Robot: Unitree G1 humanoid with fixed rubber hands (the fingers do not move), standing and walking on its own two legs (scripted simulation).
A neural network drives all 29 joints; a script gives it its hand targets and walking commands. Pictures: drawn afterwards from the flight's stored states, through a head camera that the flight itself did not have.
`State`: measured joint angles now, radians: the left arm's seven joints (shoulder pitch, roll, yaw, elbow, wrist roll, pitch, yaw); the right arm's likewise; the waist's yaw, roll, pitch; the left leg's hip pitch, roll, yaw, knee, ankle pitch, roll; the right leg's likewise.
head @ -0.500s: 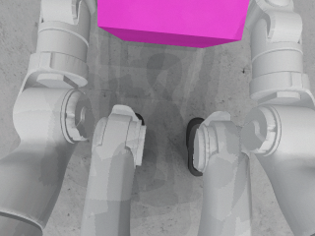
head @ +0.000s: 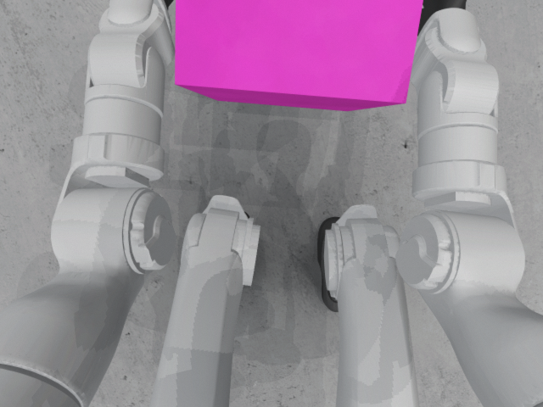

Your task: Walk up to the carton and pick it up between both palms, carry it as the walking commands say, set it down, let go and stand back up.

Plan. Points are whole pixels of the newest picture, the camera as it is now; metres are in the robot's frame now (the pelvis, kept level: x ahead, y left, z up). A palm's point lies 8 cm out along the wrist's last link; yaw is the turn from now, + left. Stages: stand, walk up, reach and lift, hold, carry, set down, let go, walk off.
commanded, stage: reach and lift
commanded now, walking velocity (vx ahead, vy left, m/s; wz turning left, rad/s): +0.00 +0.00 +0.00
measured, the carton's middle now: out of the picture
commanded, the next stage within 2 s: none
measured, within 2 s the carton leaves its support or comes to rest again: neither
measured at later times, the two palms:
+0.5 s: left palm out of the picture +0.52 +0.17 -0.04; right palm (493, 4) +0.52 -0.14 -0.05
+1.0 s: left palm out of the picture +0.50 +0.17 +0.04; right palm out of the picture +0.50 -0.14 +0.03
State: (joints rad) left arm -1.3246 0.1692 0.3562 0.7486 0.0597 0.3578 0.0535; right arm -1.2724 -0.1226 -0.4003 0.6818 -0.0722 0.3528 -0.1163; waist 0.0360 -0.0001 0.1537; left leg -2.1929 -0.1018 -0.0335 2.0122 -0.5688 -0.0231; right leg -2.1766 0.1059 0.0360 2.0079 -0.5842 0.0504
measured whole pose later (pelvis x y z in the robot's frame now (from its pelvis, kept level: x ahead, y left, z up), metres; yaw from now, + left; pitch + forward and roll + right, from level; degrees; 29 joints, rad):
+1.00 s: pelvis +0.01 +0.00 +0.11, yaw +0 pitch +42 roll -1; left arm -1.08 0.03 0.47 0.72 0.21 0.38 0.00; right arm -1.03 0.00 -0.50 0.65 -0.20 0.40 -0.05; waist 0.03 0.00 -0.10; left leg -1.87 -0.12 -0.07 1.63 -0.49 -0.02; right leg -1.86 0.13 0.08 1.62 -0.50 0.05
